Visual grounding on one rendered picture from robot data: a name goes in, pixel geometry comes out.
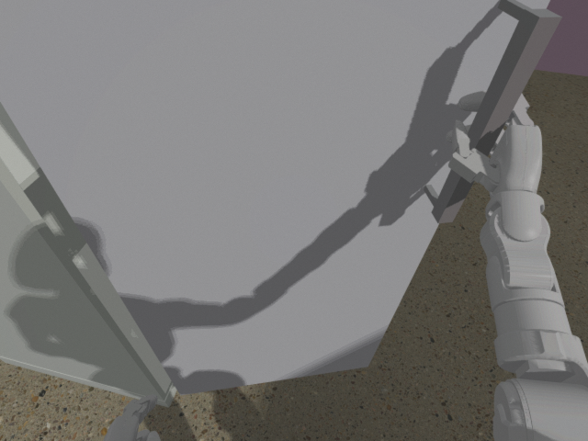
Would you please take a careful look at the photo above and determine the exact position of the handle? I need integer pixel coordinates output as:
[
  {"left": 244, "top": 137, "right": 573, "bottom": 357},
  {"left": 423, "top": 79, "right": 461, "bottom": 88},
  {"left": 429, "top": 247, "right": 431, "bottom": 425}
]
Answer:
[{"left": 424, "top": 0, "right": 562, "bottom": 223}]

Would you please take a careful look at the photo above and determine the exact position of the right robot upper arm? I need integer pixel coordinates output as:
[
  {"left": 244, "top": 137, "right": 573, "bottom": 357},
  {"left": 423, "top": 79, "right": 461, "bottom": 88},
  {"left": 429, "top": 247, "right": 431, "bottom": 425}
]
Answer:
[{"left": 492, "top": 378, "right": 588, "bottom": 441}]

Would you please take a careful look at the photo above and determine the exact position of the left robot hand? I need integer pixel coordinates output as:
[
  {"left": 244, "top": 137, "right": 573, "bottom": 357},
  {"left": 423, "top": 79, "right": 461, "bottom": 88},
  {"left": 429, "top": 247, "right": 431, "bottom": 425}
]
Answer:
[{"left": 104, "top": 394, "right": 161, "bottom": 441}]

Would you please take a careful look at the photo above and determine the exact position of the right robot hand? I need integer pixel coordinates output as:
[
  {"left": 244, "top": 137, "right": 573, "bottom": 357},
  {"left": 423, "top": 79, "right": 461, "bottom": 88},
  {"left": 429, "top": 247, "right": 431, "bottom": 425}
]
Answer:
[{"left": 446, "top": 90, "right": 542, "bottom": 198}]

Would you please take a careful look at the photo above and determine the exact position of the right robot forearm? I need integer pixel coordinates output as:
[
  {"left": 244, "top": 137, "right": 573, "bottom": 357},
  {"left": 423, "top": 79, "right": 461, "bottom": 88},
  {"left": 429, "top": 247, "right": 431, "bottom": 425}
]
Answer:
[{"left": 480, "top": 190, "right": 588, "bottom": 388}]

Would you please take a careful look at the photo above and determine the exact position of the fridge door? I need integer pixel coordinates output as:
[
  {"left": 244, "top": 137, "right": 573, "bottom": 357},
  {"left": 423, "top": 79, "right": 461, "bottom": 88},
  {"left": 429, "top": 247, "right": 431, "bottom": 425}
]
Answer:
[{"left": 0, "top": 0, "right": 550, "bottom": 395}]

